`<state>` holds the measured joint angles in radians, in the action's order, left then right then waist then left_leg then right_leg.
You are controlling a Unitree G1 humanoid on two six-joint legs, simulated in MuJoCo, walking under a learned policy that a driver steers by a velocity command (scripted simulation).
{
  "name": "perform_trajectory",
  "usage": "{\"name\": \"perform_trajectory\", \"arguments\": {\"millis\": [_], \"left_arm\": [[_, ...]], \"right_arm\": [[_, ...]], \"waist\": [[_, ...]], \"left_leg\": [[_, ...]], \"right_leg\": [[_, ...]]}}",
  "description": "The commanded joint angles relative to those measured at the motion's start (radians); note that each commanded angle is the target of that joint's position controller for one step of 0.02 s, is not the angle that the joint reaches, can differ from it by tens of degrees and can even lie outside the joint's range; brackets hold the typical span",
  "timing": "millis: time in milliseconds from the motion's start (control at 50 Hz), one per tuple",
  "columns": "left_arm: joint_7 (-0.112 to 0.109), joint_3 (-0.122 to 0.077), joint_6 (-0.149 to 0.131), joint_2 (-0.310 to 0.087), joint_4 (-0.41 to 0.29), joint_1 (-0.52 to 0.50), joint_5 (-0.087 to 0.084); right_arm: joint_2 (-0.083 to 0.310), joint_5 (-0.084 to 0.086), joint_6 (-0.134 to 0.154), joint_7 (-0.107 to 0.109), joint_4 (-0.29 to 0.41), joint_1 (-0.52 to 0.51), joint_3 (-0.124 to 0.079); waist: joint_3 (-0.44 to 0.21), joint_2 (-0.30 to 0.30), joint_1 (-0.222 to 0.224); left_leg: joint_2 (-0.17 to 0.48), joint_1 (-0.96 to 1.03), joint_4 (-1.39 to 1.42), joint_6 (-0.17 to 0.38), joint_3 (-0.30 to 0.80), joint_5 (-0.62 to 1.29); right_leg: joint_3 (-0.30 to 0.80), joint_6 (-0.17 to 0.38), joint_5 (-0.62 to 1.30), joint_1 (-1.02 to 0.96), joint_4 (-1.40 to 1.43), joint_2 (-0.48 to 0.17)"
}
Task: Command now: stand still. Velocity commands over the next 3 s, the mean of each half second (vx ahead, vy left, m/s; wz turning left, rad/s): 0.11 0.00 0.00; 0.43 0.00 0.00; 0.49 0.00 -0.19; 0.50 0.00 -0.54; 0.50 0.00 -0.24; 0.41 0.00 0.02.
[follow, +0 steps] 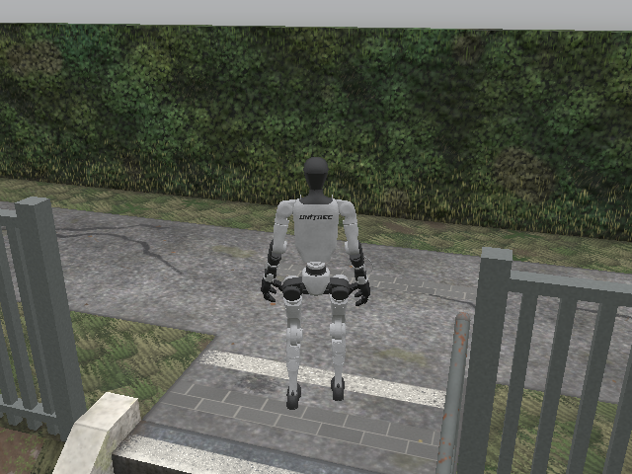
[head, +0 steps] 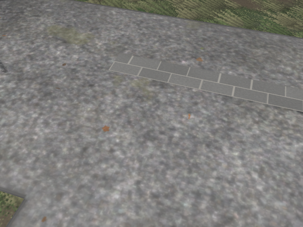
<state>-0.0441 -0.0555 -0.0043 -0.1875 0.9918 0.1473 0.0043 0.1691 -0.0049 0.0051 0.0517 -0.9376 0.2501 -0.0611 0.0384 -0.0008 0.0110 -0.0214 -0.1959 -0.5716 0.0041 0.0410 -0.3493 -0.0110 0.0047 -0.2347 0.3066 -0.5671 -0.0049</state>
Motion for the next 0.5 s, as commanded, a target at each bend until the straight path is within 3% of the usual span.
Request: {"name": "perform_trajectory", "arguments": {"millis": [20,240,260,300,340,380,400,420,440,480,500], "left_arm": [[-0.004,-0.015,-0.009,-0.094,-0.026,-0.011,-0.001],[-0.005,-0.008,-0.007,-0.095,0.027,0.011,-0.002],[-0.005,-0.006,-0.005,-0.088,0.041,0.029,-0.002],[-0.007,-0.015,-0.006,-0.112,0.046,0.041,-0.016],[-0.002,-0.011,-0.029,-0.099,0.026,0.007,-0.024],[0.014,-0.005,-0.064,-0.064,0.008,-0.038,-0.029],[0.024,-0.004,-0.076,-0.060,0.004,-0.040,-0.031],[0.033,-0.005,-0.085,-0.067,0.008,-0.022,-0.035],[0.040,-0.002,-0.092,-0.058,0.017,0.016,-0.040],[0.042,-0.013,-0.097,-0.072,0.075,0.157,-0.036],[0.041,-0.028,-0.097,-0.118,0.108,0.268,-0.024]], "right_arm": [[0.088,0.000,0.009,0.003,0.022,0.033,-0.016],[0.082,0.000,0.011,0.003,-0.031,0.059,-0.006],[0.075,0.001,0.009,0.002,-0.047,0.085,-0.005],[0.115,0.012,0.008,0.006,-0.044,0.096,-0.017],[0.127,0.024,0.026,0.005,-0.041,0.132,-0.020],[0.176,0.031,0.050,-0.003,-0.055,0.175,-0.034],[0.192,0.032,0.057,-0.006,-0.050,0.152,-0.040],[0.180,0.029,0.063,-0.010,-0.037,0.122,-0.035],[0.174,0.034,0.067,-0.016,-0.027,0.087,-0.032],[0.163,0.042,0.066,-0.025,-0.002,0.011,-0.026],[0.145,0.037,0.072,-0.026,0.017,-0.022,-0.021]], "waist": [[-0.017,0.003,-0.001],[-0.002,0.003,0.001],[-0.020,0.004,-0.002],[0.028,0.021,-0.006],[0.089,0.050,-0.028],[0.104,0.167,-0.047],[0.120,0.197,-0.040],[0.122,0.179,-0.019],[0.123,0.173,0.009],[0.093,0.121,0.081],[0.049,0.027,0.118]], "left_leg": [[0.037,-0.101,0.131,0.026,0.032,0.115],[0.032,-0.098,0.152,0.024,0.020,0.105],[0.025,-0.092,0.162,0.030,0.013,-0.009],[0.027,-0.134,0.167,0.071,0.031,-0.302],[0.094,-0.144,0.225,0.122,0.128,-0.442],[0.234,-0.056,0.344,0.195,0.338,-0.476],[0.295,-0.068,0.379,0.229,0.419,-0.452],[0.309,-0.079,0.383,0.234,0.425,-0.411],[0.297,-0.105,0.359,0.220,0.388,-0.369],[0.181,-0.219,0.238,0.146,0.219,-0.214],[0.108,-0.292,0.036,0.102,0.113,-0.012]], "right_leg": [[0.047,0.033,0.078,-0.095,0.094,-0.039],[0.046,0.033,0.052,-0.096,0.115,-0.034],[0.035,0.036,-0.069,-0.099,0.116,-0.021],[0.014,0.054,-0.373,-0.025,0.082,0.007],[0.021,0.064,-0.427,0.073,0.033,0.004],[-0.049,0.045,-0.215,0.173,-0.136,0.034],[-0.030,0.058,-0.156,0.184,-0.202,0.010],[-0.018,0.077,-0.168,0.179,-0.216,-0.007],[-0.022,0.092,-0.191,0.125,-0.156,-0.010],[-0.049,0.090,-0.126,-0.155,0.042,0.023],[0.074,0.104,-0.107,-0.291,0.107,-0.039]]}}
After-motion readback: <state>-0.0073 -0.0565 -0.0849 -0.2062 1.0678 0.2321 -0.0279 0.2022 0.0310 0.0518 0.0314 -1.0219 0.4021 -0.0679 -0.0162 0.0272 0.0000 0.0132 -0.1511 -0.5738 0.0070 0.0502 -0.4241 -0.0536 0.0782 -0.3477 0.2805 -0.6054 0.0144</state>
